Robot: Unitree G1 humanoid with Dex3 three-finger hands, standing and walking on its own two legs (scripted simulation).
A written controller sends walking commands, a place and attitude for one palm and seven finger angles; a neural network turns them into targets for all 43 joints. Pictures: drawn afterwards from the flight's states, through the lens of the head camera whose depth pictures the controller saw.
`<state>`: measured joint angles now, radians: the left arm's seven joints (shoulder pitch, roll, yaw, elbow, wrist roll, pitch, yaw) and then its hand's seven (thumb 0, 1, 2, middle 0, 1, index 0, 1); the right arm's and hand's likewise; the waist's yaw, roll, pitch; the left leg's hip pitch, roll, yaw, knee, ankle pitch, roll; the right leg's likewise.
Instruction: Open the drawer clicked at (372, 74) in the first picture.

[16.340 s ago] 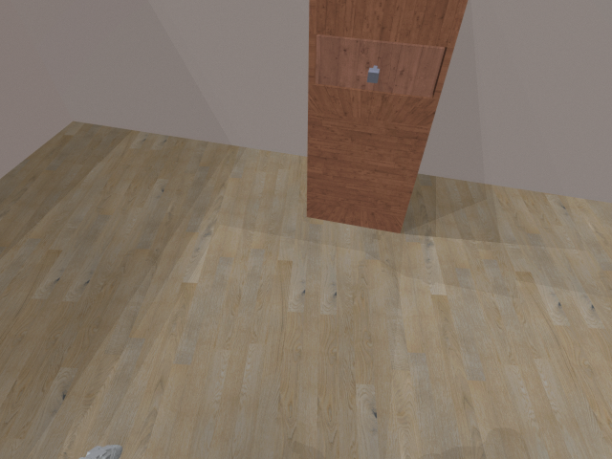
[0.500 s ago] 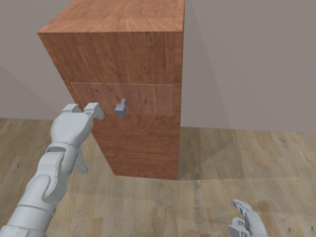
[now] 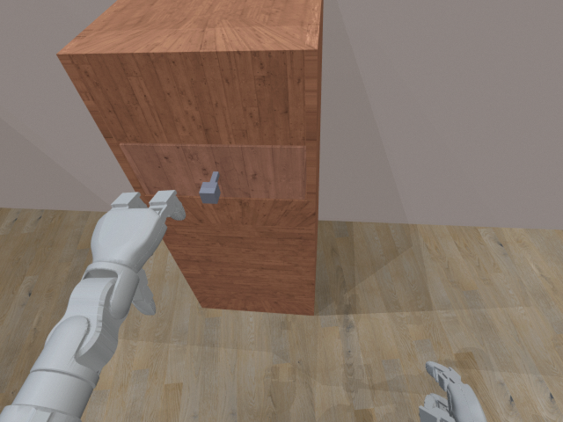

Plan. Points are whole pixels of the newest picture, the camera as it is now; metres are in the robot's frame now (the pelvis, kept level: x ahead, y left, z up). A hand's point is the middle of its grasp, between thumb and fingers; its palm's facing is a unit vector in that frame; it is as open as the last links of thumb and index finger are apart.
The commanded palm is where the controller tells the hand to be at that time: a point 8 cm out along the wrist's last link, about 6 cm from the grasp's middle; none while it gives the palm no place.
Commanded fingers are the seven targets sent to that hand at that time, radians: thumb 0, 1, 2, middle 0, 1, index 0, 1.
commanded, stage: move the hooked fingers above the handle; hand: left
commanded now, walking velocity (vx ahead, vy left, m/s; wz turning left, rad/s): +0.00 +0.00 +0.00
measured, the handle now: (212, 186) +0.55 +0.24 -0.04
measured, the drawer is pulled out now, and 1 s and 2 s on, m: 0.00 0.00 0.00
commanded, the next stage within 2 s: none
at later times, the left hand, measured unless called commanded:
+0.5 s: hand (166, 227) +0.37 +0.24 +0.05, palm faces -0.01 -0.05 -1.00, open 13.8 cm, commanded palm +0.36 +0.25 +0.11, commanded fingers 0.00 -0.50 0.30 -0.30 -1.20 -0.30 -1.20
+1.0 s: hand (186, 201) +0.44 +0.23 +0.04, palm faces -0.03 -0.01 -1.00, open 13.8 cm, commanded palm +0.43 +0.24 +0.10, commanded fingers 0.00 -0.50 0.30 -0.30 -1.20 -0.30 -1.20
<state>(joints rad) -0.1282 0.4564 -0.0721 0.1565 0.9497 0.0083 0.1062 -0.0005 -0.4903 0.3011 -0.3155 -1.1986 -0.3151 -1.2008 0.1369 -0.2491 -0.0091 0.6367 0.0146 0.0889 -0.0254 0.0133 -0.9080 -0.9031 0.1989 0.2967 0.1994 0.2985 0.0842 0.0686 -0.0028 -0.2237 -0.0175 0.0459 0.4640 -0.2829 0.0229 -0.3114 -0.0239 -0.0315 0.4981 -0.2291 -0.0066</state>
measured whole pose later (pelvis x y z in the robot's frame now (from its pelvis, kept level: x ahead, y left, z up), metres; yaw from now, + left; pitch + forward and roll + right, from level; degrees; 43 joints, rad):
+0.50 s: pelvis +0.00 +0.00 -0.01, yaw +0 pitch +7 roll +1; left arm -0.35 0.48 -0.03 0.46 0.99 -0.10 0.15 0.00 -0.49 0.30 -0.32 -1.20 -0.32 -1.20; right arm 0.22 -0.27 -0.05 0.67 0.02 0.09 -0.04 0.01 -0.91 -0.90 0.20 0.30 0.20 0.30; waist 0.04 0.05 -0.04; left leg -0.34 -0.01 0.05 0.53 -0.32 0.02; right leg -0.42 -0.01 -0.03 0.56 -0.25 -0.01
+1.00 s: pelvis +0.00 +0.00 -0.01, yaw -1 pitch +12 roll +0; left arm -0.66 0.48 -0.04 0.86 1.06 -0.12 0.23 0.00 -0.49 0.30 -0.32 -1.20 -0.31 -1.20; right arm 0.30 -0.26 -0.06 0.68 0.01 0.09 -0.02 0.01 -0.91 -0.90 0.20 0.30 0.20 0.30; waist -0.03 0.04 -0.08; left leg -0.48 -0.01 0.06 0.62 -0.34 0.03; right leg -0.56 -0.02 -0.02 0.62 -0.26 0.00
